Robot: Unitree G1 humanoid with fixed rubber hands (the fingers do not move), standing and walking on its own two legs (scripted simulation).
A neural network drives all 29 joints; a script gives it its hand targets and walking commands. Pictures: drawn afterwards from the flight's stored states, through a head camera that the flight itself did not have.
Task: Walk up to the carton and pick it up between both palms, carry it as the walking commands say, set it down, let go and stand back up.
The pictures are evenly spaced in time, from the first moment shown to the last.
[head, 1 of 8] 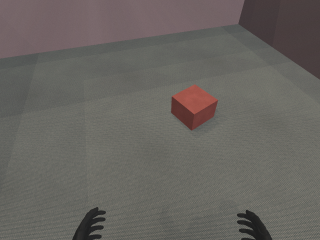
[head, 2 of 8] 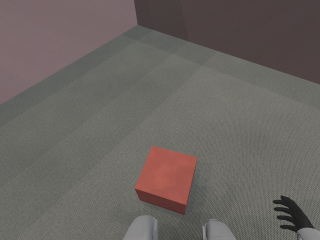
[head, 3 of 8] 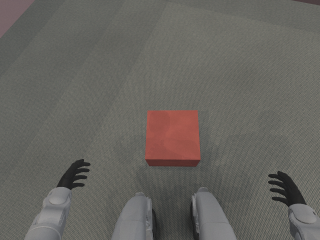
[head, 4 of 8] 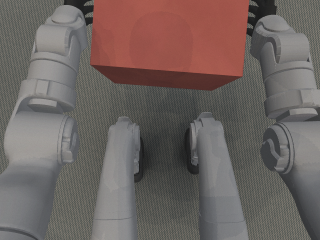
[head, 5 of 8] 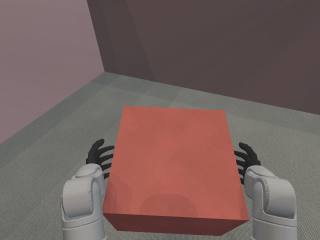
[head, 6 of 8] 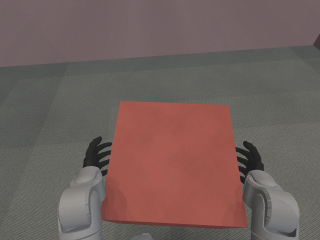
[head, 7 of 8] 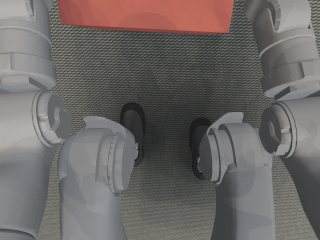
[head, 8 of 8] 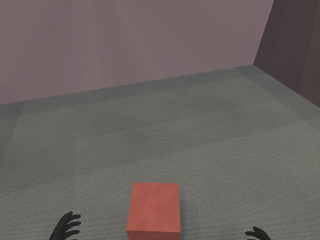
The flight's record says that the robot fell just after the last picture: no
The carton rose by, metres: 0.71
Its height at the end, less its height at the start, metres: +0.00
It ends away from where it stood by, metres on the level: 0.45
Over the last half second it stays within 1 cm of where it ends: yes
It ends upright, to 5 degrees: yes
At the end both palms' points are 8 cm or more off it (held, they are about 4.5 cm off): yes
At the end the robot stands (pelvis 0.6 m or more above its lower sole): yes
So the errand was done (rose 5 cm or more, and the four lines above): yes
